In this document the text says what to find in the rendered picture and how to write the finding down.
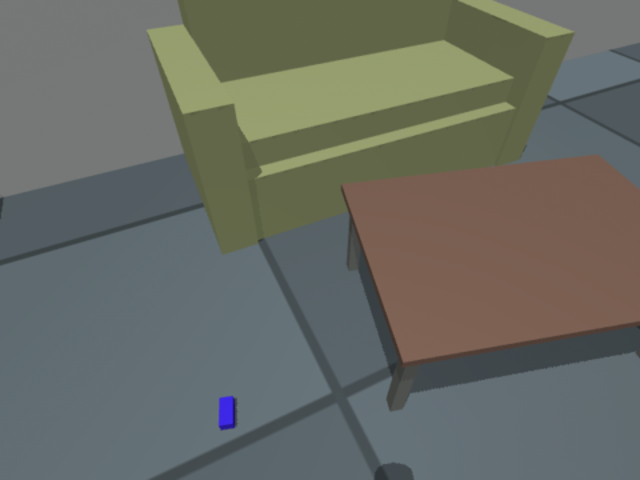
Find sofa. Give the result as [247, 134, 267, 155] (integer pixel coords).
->
[147, 0, 575, 255]

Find small box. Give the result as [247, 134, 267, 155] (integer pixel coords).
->
[219, 396, 235, 430]

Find coffee table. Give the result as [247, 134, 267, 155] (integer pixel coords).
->
[341, 154, 640, 412]

